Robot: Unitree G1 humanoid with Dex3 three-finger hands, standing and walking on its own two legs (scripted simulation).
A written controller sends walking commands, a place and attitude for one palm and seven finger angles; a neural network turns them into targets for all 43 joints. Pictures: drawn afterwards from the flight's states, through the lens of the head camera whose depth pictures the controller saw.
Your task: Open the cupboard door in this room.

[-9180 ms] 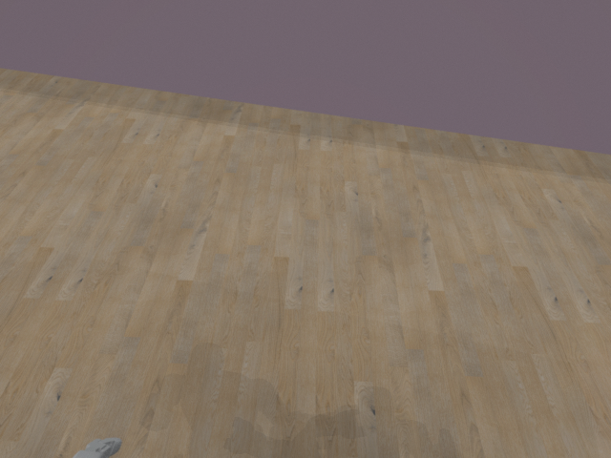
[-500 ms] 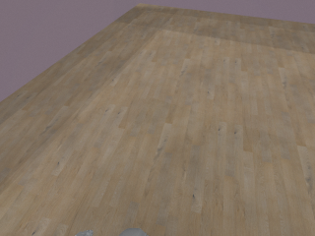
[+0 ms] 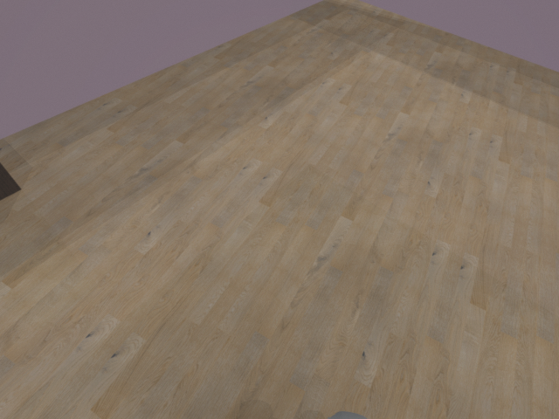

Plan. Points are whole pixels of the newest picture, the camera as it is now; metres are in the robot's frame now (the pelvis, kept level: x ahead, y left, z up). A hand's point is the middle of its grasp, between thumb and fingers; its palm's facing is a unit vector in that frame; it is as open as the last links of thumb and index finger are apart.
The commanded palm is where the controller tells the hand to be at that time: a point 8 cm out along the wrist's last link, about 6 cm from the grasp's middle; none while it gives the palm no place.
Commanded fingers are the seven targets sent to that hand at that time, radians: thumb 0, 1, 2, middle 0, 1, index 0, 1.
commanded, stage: turn or walk to find it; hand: left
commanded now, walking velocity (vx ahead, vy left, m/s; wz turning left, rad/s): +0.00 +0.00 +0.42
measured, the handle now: out of the picture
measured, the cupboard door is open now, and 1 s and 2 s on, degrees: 0 0 0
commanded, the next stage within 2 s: stand and wait in 1.04 s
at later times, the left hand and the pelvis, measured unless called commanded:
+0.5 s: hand out of the picture +0.00 +0.15 -0.15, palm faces +0.24 -0.93 -0.27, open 7.4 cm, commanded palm none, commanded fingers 0.00 0.90 0.90 -0.20 -0.30 -0.20 -0.30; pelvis -0.03 -0.05 +0.00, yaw +14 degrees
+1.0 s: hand out of the picture -0.09 +0.21 -0.17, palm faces +0.45 -0.85 -0.27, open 7.4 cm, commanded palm none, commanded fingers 0.00 0.90 0.90 -0.20 -0.30 -0.20 -0.30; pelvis -0.06 -0.02 +0.00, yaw +25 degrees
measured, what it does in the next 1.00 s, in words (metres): steps on the spot, turning left: right foot, then left foot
